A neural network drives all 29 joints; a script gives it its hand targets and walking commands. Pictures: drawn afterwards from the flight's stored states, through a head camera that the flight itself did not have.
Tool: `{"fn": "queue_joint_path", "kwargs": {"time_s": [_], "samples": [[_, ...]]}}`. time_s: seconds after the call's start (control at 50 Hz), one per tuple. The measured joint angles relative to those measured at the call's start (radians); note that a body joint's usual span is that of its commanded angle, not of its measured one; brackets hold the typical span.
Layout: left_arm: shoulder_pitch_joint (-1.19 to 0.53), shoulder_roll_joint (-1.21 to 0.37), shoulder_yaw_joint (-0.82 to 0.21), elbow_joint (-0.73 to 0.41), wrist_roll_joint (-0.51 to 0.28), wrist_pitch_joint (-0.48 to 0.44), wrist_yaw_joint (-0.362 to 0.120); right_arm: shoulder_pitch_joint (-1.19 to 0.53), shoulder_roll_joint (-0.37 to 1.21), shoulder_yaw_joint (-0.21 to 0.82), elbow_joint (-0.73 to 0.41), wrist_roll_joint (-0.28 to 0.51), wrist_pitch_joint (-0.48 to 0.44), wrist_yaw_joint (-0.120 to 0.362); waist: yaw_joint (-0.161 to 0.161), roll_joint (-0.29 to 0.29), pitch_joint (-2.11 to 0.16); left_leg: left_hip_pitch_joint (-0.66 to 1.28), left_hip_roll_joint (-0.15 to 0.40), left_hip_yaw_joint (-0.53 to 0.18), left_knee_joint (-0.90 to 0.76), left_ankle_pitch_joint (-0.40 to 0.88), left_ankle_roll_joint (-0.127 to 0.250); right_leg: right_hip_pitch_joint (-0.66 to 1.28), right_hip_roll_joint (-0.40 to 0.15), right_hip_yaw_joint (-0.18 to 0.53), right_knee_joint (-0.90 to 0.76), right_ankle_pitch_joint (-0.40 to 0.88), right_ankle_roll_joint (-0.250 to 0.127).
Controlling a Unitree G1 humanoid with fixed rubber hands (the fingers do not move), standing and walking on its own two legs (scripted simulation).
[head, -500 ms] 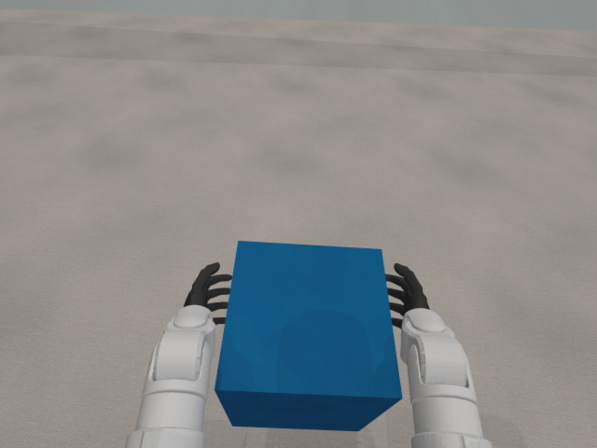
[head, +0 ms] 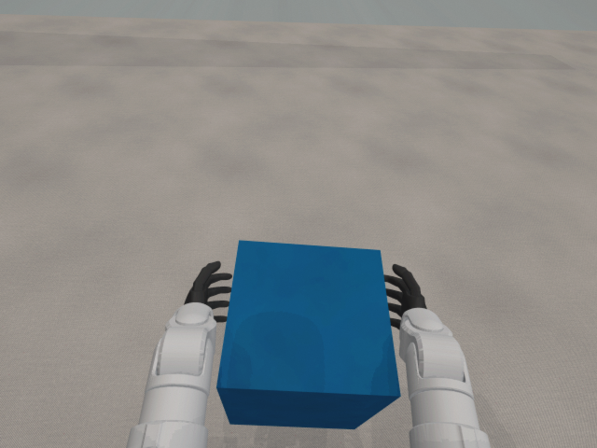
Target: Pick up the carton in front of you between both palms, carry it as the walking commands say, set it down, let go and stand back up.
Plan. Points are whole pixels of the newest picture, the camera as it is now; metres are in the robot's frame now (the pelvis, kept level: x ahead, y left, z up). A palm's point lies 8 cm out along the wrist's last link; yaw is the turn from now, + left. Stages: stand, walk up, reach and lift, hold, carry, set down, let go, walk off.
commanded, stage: set down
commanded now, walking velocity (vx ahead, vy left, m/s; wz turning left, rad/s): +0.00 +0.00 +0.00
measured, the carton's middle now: (301, 341) +0.29 +0.00 -0.05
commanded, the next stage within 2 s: none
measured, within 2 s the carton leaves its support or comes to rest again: neither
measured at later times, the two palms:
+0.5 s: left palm (205, 330) +0.33 +0.16 -0.10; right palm (376, 333) +0.33 -0.14 -0.08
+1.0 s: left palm (213, 349) +0.37 +0.17 -0.26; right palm (352, 352) +0.37 -0.13 -0.25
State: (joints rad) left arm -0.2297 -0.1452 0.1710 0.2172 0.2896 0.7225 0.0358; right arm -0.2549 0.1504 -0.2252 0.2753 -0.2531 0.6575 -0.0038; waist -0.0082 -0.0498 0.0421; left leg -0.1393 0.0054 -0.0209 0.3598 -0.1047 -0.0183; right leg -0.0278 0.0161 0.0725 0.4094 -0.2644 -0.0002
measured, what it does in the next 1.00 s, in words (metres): lowers itself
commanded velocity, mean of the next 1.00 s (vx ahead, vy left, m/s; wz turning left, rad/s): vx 0.00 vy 0.00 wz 0.00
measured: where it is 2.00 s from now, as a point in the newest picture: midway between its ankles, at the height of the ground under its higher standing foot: outside the picture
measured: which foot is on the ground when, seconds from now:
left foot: down 0.00-1.00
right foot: down 0.00-1.00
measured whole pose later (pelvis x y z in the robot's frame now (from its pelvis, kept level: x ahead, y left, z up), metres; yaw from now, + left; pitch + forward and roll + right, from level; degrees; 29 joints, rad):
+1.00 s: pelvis -0.04 +0.01 -0.17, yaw -2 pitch +41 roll -3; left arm -0.73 -0.03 0.40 0.67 0.26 0.22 0.03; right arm -0.71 0.15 -0.46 0.63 -0.20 0.19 -0.09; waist 0.01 -0.04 -0.24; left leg -1.69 -0.06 -0.12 1.33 -0.36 -0.04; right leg -1.57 0.13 0.08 1.40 -0.55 0.04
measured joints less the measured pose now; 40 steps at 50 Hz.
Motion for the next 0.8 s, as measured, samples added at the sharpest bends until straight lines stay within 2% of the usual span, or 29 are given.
{"fn": "queue_joint_path", "kwargs": {"time_s": [0.08, 0.18, 0.3, 0.4, 0.48, 0.6, 0.7, 0.8], "samples": [[-0.03, -0.006, 0.031, 0.032, 0.009, -0.002, -0.003, -0.04, 0.009, -0.034, 0.045, -0.026, -0.008, 0.014, 0.003, -0.002, 0.001, -0.003, -0.011, 0.007, 0.012, -0.006, 0.012, -0.005, -0.007, 0.016, 0.007, 0.0, 0.009], [-0.13, -0.035, 0.131, 0.149, 0.049, -0.047, -0.002, -0.144, 0.038, -0.153, 0.164, -0.108, -0.06, 0.036, 0.003, 0.001, 0.011, -0.041, -0.03, 0.001, 0.068, -0.03, 0.026, -0.043, -0.01, 0.036, 0.061, -0.026, -0.001], [-0.267, -0.073, 0.273, 0.297, 0.132, -0.158, 0.0, -0.277, 0.039, -0.296, 0.299, -0.211, -0.161, 0.059, -0.005, 0.008, 0.028, -0.171, -0.051, -0.01, 0.18, -0.069, 0.039, -0.175, -0.002, 0.06, 0.177, -0.07, -0.002], [-0.316, -0.072, 0.309, 0.346, 0.16, -0.283, -0.005, -0.324, 0.038, -0.34, 0.33, -0.235, -0.274, 0.062, -0.01, 0.01, 0.033, -0.376, -0.055, -0.013, 0.274, -0.082, 0.041, -0.382, 0.009, 0.069, 0.278, -0.086, 0.025], [-0.321, -0.055, 0.285, 0.346, 0.13, -0.406, 0.005, -0.333, 0.031, -0.322, 0.323, -0.189, -0.388, 0.049, -0.012, 0.014, 0.036, -0.594, -0.054, -0.026, 0.36, -0.085, 0.034, -0.599, 0.023, 0.062, 0.371, -0.095, 0.044], [-0.329, 0.001, 0.204, 0.314, 0.023, -0.531, 0.036, -0.343, 0.003, -0.238, 0.291, -0.037, -0.503, 0.009, -0.017, 0.015, -0.008, -0.947, -0.054, -0.054, 0.529, -0.108, 0.014, -0.95, 0.049, 0.039, 0.551, -0.132, 0.046], [-0.35, 0.042, 0.166, 0.29, -0.045, -0.542, 0.04, -0.351, -0.011, -0.185, 0.259, 0.069, -0.512, -0.025, -0.012, 0.01, -0.11, -1.184, -0.052, -0.071, 0.678, -0.151, -0.005, -1.185, 0.073, 0.025, 0.702, -0.179, 0.038], [-0.407, 0.065, 0.191, 0.33, -0.05, -0.515, 0.02, -0.39, -0.003, -0.203, 0.276, 0.087, -0.482, -0.048, -0.003, 0.007, -0.193, -1.329, -0.052, -0.082, 0.801, -0.197, -0.018, -1.328, 0.092, 0.016, 0.824, -0.223, 0.032]]}}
